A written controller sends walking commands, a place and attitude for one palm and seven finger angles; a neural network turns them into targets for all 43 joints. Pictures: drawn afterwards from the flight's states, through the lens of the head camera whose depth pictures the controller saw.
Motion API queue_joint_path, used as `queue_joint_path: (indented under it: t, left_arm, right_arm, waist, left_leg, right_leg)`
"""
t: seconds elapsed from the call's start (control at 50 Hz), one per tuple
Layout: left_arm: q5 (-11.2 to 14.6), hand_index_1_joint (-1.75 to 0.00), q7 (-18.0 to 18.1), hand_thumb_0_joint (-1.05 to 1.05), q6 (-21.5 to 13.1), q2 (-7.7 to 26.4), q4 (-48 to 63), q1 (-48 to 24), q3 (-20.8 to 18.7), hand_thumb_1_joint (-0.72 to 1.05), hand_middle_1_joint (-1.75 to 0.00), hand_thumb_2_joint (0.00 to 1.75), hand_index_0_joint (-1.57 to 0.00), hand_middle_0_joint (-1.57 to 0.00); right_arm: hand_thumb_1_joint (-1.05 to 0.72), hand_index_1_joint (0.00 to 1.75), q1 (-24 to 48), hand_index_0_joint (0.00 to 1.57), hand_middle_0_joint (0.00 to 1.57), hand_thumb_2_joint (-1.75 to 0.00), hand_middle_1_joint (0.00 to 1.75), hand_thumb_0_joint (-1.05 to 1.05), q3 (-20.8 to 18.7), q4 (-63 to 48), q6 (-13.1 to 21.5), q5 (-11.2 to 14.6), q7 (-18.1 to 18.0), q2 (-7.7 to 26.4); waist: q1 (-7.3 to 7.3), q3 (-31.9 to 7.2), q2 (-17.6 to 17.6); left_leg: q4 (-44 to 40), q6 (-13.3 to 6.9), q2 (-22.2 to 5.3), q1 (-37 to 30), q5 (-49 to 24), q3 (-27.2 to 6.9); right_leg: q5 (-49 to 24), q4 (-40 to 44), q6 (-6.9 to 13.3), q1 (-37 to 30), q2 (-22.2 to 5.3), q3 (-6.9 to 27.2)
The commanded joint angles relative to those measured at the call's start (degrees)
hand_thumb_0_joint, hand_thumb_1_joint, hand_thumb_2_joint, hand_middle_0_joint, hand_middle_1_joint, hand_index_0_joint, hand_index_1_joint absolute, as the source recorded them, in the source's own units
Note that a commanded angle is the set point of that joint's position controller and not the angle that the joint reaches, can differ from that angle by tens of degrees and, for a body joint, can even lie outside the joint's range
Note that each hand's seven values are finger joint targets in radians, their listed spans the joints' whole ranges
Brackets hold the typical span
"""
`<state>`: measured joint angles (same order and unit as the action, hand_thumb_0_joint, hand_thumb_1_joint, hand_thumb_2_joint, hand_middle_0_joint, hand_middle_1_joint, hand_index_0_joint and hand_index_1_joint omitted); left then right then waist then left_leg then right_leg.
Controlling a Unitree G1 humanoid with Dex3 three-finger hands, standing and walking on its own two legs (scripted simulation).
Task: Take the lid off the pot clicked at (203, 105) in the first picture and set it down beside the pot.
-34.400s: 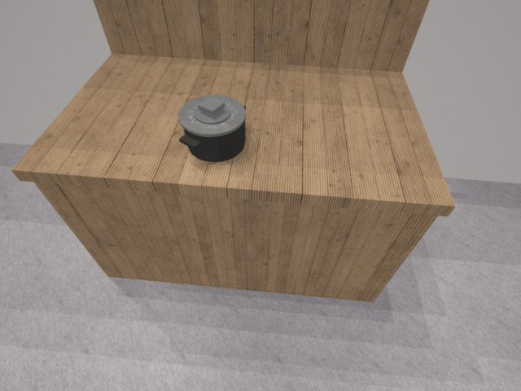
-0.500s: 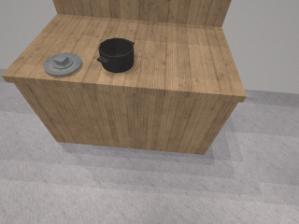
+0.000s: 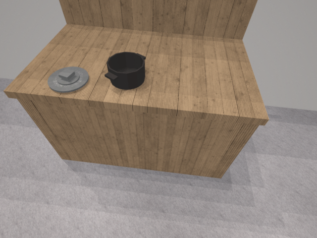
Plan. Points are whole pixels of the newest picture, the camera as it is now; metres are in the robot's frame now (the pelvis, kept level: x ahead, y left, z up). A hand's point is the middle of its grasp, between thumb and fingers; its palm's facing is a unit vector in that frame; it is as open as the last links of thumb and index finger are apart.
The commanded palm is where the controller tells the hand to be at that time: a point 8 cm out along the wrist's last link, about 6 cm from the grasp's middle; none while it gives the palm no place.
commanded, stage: let the arm hang, fingers relaxed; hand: left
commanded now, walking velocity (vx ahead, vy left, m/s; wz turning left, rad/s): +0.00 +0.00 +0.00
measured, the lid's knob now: (66, 74) +0.74 +0.44 -0.06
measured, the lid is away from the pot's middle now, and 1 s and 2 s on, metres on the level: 0.26 0.26 0.26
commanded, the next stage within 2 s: look to check the result in 0.32 s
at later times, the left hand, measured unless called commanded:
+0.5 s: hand out of the picture +0.01 +0.18 -0.18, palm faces +0.04 -0.98 -0.20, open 7.3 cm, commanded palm none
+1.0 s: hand out of the picture -0.02 +0.17 -0.18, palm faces +0.04 -0.99 -0.16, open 7.3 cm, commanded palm none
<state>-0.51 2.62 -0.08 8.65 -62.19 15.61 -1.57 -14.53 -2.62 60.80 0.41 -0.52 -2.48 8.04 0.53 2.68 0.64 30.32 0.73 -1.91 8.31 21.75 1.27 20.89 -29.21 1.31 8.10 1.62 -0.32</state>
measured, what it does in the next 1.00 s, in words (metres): stands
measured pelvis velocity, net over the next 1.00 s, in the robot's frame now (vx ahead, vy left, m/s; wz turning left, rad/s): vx -0.01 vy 0.01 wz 0.00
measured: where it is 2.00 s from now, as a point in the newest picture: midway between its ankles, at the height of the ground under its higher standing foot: outside the picture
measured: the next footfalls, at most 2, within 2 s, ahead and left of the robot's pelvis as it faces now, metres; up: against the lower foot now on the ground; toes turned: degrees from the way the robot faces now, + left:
none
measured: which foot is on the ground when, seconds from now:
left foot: down 0.00-1.00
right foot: down 0.00-1.00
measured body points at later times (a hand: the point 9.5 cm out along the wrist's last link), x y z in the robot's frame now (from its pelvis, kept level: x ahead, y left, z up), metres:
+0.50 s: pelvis +0.00 +0.00 +0.00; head +0.01 +0.01 +0.45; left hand +0.01 +0.23 -0.16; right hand -0.03 -0.21 -0.16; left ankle -0.06 +0.12 -0.73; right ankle -0.06 -0.11 -0.73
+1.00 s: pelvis -0.01 +0.01 +0.00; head +0.01 +0.02 +0.45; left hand -0.02 +0.22 -0.16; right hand -0.03 -0.20 -0.15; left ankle -0.06 +0.12 -0.73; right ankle -0.06 -0.11 -0.73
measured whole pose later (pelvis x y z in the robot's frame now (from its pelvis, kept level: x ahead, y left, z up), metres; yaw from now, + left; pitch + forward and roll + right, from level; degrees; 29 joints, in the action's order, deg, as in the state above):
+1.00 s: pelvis -0.01 +0.01 +0.00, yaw +0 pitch -1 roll -1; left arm -0.3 2.6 -0.3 7.4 -63.8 17.4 -0.9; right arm -17.8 -1.9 63.9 0.5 -0.5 -2.6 5.6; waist 0.7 2.6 1.1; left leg 27.9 0.0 -1.3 7.7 19.4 1.5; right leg 18.4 -26.4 0.6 7.4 1.0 -0.1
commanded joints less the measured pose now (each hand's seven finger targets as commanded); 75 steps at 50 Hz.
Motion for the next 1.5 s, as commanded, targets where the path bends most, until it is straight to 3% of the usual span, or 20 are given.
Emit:
queue_joint_path:
  t: [0.0, 0.08, 0.14, 0.2, 0.3, 0.44, 0.7, 0.86, 0.98, 1.48]
  left_arm:
    - [0.09, -0.3, 0.43, 0.0, -1.34, 5.29, 2.38, 2.9, -1.06, 0.9, -0.3, 0.9, -0.2, -0.2]
    - [0.08, -0.3, 0.55, 0.0, -1.28, 5.19, 2.17, 3.05, -1.06, 0.9, -0.3, 0.9, -0.2, -0.2]
    - [0.24, -0.3, 0.38, 0.0, -1.18, 5.18, 2.3, 2.39, -1.01, 0.9, -0.3, 0.9, -0.2, -0.2]
    - [0.29, -0.3, 0.38, 0.0, -1.23, 5.04, 2.34, 2.52, -1.03, 0.9, -0.3, 0.9, -0.2, -0.2]
    - [0.31, -0.3, 0.52, 0.0, -1.27, 4.91, 2.12, 2.86, -1.02, 0.9, -0.3, 0.9, -0.2, -0.2]
    - [0.39, -0.3, 0.43, 0.0, -1.22, 4.45, 1.98, 2.92, -0.85, 0.9, -0.3, 0.9, -0.2, -0.2]
    - [0.31, -0.3, 0.31, 0.0, -1.33, 3.68, 1.01, 4.07, -0.38, 0.9, -0.3, 0.9, -0.2, -0.2]
    - [0.3, -0.3, 0.35, 0.0, -1.49, 3.44, 0.39, 5.13, -0.29, 0.9, -0.3, 0.9, -0.2, -0.2]
    - [0.23, -0.3, 0.43, 0.0, -1.39, 3.08, 0.35, 5.2, -0.22, 0.9, -0.3, 0.9, -0.2, -0.2]
    - [0.24, -0.3, 0.45, 0.0, -1.41, 3.0, 0.29, 5.44, -0.19, 0.9, -0.3, 0.9, -0.2, -0.2]
  right_arm:
    - [-0.9, 0.3, -6.66, 0.2, 0.2, -0.9, 0.3, 0.0, -0.88, -0.32, 0.12, 0.29, -0.22, 4.8]
    - [-0.9, 0.3, -6.25, 0.2, 0.2, -0.9, 0.3, 0.0, -0.85, -0.02, -0.06, 0.34, -0.19, 4.28]
    - [-0.9, 0.3, -7.08, 0.2, 0.2, -0.9, 0.3, 0.0, -0.69, 0.57, 0.01, 0.16, -0.22, 4.43]
    - [-0.9, 0.3, -7.85, 0.2, 0.2, -0.9, 0.3, 0.0, -0.66, 0.87, 0.11, 0.2, -0.29, 4.27]
    - [-0.9, 0.3, -8.21, 0.2, 0.2, -0.9, 0.3, 0.0, -0.6, 1.3, 0.05, 0.3, -0.29, 3.6]
    - [-0.9, 0.3, -9.14, 0.2, 0.2, -0.9, 0.3, 0.0, -0.43, 1.96, 0.2, 0.21, -0.33, 3.28]
    - [-0.9, 0.3, -9.14, 0.2, 0.2, -0.9, 0.3, 0.0, -0.31, 2.13, 0.25, 0.27, -0.27, 3.0]
    - [-0.9, 0.3, -9.12, 0.2, 0.2, -0.9, 0.3, 0.0, -0.34, 2.11, 0.48, 0.35, -0.38, 2.97]
    - [-0.9, 0.3, -8.86, 0.2, 0.2, -0.9, 0.3, 0.0, -0.38, 2.25, 0.37, 0.42, -0.38, 2.83]
    - [-0.9, 0.3, -9.28, 0.2, 0.2, -0.9, 0.3, 0.0, -0.24, 2.61, 0.5, 0.34, -0.3, 2.75]
  waist:
    - [0.77, -1.25, -1.47]
    - [0.47, 0.43, 0.46]
    - [0.61, 0.39, -1.89]
    - [0.48, -0.31, -2.11]
    - [0.37, 0.59, 0.05]
    - [0.44, 1.33, -1.6]
    - [0.51, 2.22, -1.54]
    - [0.47, 0.73, -1.42]
    - [0.54, 2.59, -1.32]
    - [0.42, 2.29, -0.95]
  left_leg:
    - [-1.5, -2.81, -3.72, -1.9, -28.37, -1.36]
    - [-1.85, -2.66, -3.19, -0.28, -24.61, -1.4]
    - [-3.06, -2.82, -3.69, -0.71, -24.61, -1.87]
    - [-3.26, -3.11, -4.03, -1.44, -26.0, -2.19]
    - [-3.46, -2.78, -3.56, 0.2, -23.24, -1.78]
    - [-4.92, -3.1, -3.83, -0.07, -23.1, -2.48]
    - [-6.2, -3.27, -3.71, 0.14, -19.05, -2.83]
    - [-5.63, -3.31, -3.64, -0.91, -22.2, -2.76]
    - [-6.15, -3.26, -3.76, -0.26, -20.55, -2.84]
    - [-6.89, -3.35, -3.58, 0.13, -19.43, -3.21]
  right_leg:
    - [-30.66, 2.71, 1.98, -0.3, -6.27, 3.69]
    - [-29.96, 3.8, 1.95, -0.62, -6.47, 4.11]
    - [-26.96, 3.76, 2.0, -0.24, -6.13, 3.61]
    - [-26.35, 3.68, 1.89, -0.29, -5.85, 3.29]
    - [-26.98, 4.59, 1.86, -1.18, -6.23, 3.66]
    - [-23.67, 4.98, 1.62, -0.08, -5.75, 3.23]
    - [-19.23, 6.48, 1.24, 1.66, -5.66, 3.62]
    - [-21.99, 6.09, 1.16, 1.04, -5.9, 3.58]
    - [-19.97, 6.28, 1.03, 2.46, -5.64, 3.31]
    - [-18.38, 6.41, 0.94, 2.54, -5.81, 3.28]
